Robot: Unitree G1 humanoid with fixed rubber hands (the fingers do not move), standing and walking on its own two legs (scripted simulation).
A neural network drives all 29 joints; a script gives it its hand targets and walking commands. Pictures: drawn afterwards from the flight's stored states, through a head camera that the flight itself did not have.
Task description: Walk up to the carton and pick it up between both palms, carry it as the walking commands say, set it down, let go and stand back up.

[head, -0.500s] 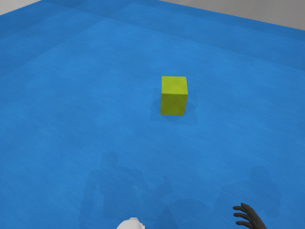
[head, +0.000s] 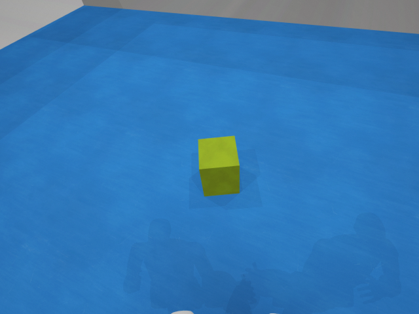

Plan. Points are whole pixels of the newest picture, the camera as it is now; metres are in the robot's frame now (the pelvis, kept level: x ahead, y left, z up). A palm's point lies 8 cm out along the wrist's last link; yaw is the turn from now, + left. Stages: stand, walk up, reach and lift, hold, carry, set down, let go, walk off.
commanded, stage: walk up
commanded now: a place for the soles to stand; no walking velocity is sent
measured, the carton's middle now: (219, 166) +0.94 +0.03 -0.63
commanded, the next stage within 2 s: none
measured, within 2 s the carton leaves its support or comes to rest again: neither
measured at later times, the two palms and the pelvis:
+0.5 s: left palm (102, 256) +0.28 +0.30 -0.11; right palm (327, 247) +0.27 -0.21 -0.09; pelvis +0.23 +0.04 +0.01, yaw -1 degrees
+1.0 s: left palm (132, 196) +0.43 +0.25 -0.09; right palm (312, 164) +0.51 -0.25 -0.10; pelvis +0.42 +0.00 +0.02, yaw -1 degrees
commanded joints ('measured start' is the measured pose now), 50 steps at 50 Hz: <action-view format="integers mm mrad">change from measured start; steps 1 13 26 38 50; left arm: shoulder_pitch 104 189 102 277 102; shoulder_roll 147 180 63 275 143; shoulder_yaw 31 22 8 76 -3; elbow -23 47 -23 -32 4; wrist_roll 9 15 33 13 -8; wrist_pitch -31 -24 22 -10 -7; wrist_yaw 8 -9 -42 21 15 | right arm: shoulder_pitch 38 -139 18 143 -49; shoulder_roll -38 10 -78 -37 42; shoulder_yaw -16 -29 -35 2 11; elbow -80 -116 -6 -29 -23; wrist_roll -11 -6 9 0 12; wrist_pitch -8 -32 -60 -11 19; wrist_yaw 11 23 -21 2 -12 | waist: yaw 20 9 -5 95 -1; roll -169 -130 81 -276 -192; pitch -12 69 34 -77 -53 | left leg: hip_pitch -242 104 149 -259 64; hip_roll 61 -31 204 -71 -48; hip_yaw -35 74 -175 45 56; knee -30 -586 -952 -38 -405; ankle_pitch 75 343 32 -160 281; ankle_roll -23 18 183 12 -5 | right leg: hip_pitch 148 92 -205 387 91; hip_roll -268 -212 -69 -397 -183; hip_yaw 397 130 66 764 85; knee -429 -306 257 -420 -184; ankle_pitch -143 20 -22 -367 742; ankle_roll -177 -112 70 -126 -113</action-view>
